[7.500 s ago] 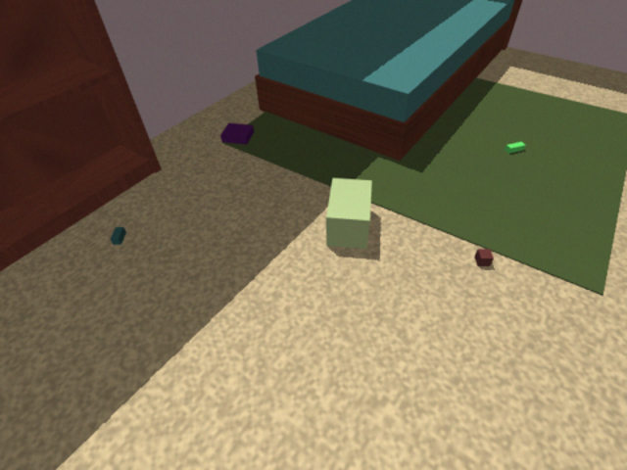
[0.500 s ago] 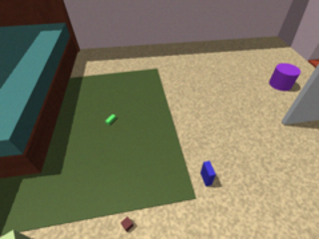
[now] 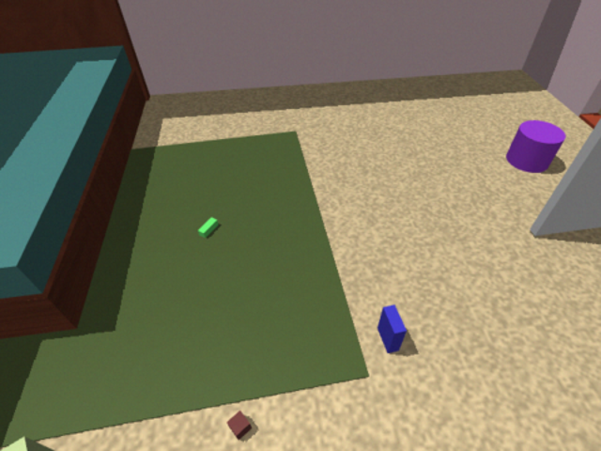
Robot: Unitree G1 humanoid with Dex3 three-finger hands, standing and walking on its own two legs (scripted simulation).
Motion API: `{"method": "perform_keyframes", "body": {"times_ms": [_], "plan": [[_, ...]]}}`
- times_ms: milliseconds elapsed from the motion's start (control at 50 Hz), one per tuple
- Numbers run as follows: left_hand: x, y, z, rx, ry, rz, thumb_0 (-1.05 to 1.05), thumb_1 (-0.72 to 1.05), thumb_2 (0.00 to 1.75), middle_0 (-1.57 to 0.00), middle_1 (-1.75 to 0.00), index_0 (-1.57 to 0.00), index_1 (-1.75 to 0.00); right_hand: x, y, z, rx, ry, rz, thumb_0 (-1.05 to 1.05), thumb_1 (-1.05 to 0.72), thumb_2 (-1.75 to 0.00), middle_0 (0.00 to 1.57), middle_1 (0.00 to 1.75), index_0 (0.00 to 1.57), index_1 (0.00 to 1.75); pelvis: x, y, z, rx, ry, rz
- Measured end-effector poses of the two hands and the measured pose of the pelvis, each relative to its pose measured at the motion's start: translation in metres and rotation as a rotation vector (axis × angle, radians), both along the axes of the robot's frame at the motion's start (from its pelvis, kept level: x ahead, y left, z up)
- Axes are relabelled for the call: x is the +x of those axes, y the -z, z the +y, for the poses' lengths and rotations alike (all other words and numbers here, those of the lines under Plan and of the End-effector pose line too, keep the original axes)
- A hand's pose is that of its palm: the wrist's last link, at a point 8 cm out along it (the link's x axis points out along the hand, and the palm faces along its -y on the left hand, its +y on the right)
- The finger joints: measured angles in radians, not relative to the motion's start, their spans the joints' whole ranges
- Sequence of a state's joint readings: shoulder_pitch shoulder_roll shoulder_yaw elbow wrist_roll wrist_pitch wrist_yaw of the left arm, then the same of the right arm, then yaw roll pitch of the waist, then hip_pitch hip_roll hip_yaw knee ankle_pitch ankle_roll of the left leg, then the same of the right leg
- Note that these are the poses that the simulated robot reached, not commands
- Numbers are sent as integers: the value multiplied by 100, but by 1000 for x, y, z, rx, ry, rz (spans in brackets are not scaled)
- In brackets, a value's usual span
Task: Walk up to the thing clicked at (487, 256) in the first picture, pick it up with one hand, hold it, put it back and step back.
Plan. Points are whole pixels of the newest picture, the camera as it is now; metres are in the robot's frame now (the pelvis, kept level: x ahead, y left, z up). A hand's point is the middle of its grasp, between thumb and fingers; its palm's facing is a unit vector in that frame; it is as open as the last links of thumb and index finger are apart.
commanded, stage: stand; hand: left
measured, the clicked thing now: (239, 425) +0.38 +0.24 -0.76
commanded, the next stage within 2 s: walk up in 0.22 s
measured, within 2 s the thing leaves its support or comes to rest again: neither
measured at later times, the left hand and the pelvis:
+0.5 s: hand out of the picture +0.06 +0.25 -0.16, palm faces +0.01 -0.94 -0.35, open 7.4 cm; pelvis +0.02 -0.01 +0.00, yaw +1 degrees
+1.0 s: hand out of the picture +0.11 +0.24 -0.16, palm faces +0.02 -0.94 -0.34, open 7.4 cm; pelvis +0.03 -0.02 +0.00, yaw +0 degrees
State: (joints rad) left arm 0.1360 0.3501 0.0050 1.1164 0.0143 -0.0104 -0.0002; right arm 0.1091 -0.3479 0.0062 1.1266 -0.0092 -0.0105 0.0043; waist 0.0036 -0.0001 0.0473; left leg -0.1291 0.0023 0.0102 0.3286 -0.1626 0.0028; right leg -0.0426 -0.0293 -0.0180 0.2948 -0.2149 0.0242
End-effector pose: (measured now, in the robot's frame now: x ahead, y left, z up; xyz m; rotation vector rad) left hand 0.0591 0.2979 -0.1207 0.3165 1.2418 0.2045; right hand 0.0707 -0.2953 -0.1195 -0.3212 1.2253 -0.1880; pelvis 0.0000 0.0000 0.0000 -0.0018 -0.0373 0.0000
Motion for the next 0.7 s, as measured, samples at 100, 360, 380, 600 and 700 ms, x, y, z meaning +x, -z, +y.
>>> {"method": "perform_keyframes", "body": {"times_ms": [100, 360, 380, 600, 700], "plan": [[0, 0, -1, 0, 0, -2, 1, 91, 90, -20, -30, -20, -30, -2, 0, -1, 0, 3, 1, 1, -90, -90, 20, 30, 20, 30, -1, 0, -1, -1, -1, -2], [-4, 3, -1, -4, -23, 2, 1, 91, 90, -20, -30, -20, -30, -5, 2, -6, -1, 3, 16, 1, -90, -90, 20, 30, 20, 30, 6, 2, -4, 4, -9, 2], [-4, 3, -1, -3, -27, 4, 1, 91, 90, -20, -30, -20, -30, -5, 2, -7, -1, 3, 20, 1, -90, -90, 20, 30, 20, 30, 9, 3, -5, 4, -9, 3], [8, 4, -6, 9, -46, 12, 1, 91, 90, -20, -30, -20, -30, 23, 5, -12, 0, -2, -9, 1, -90, -90, 20, 30, 20, 30, 27, 6, -11, 3, -9, 3], [23, 3, -8, 13, -40, -22, 1, 91, 90, -20, -30, -20, -30, 39, 4, -14, -1, -5, -45, 1, -90, -90, 20, 30, 20, 30, 30, 8, -14, 3, -9, -4]]}}
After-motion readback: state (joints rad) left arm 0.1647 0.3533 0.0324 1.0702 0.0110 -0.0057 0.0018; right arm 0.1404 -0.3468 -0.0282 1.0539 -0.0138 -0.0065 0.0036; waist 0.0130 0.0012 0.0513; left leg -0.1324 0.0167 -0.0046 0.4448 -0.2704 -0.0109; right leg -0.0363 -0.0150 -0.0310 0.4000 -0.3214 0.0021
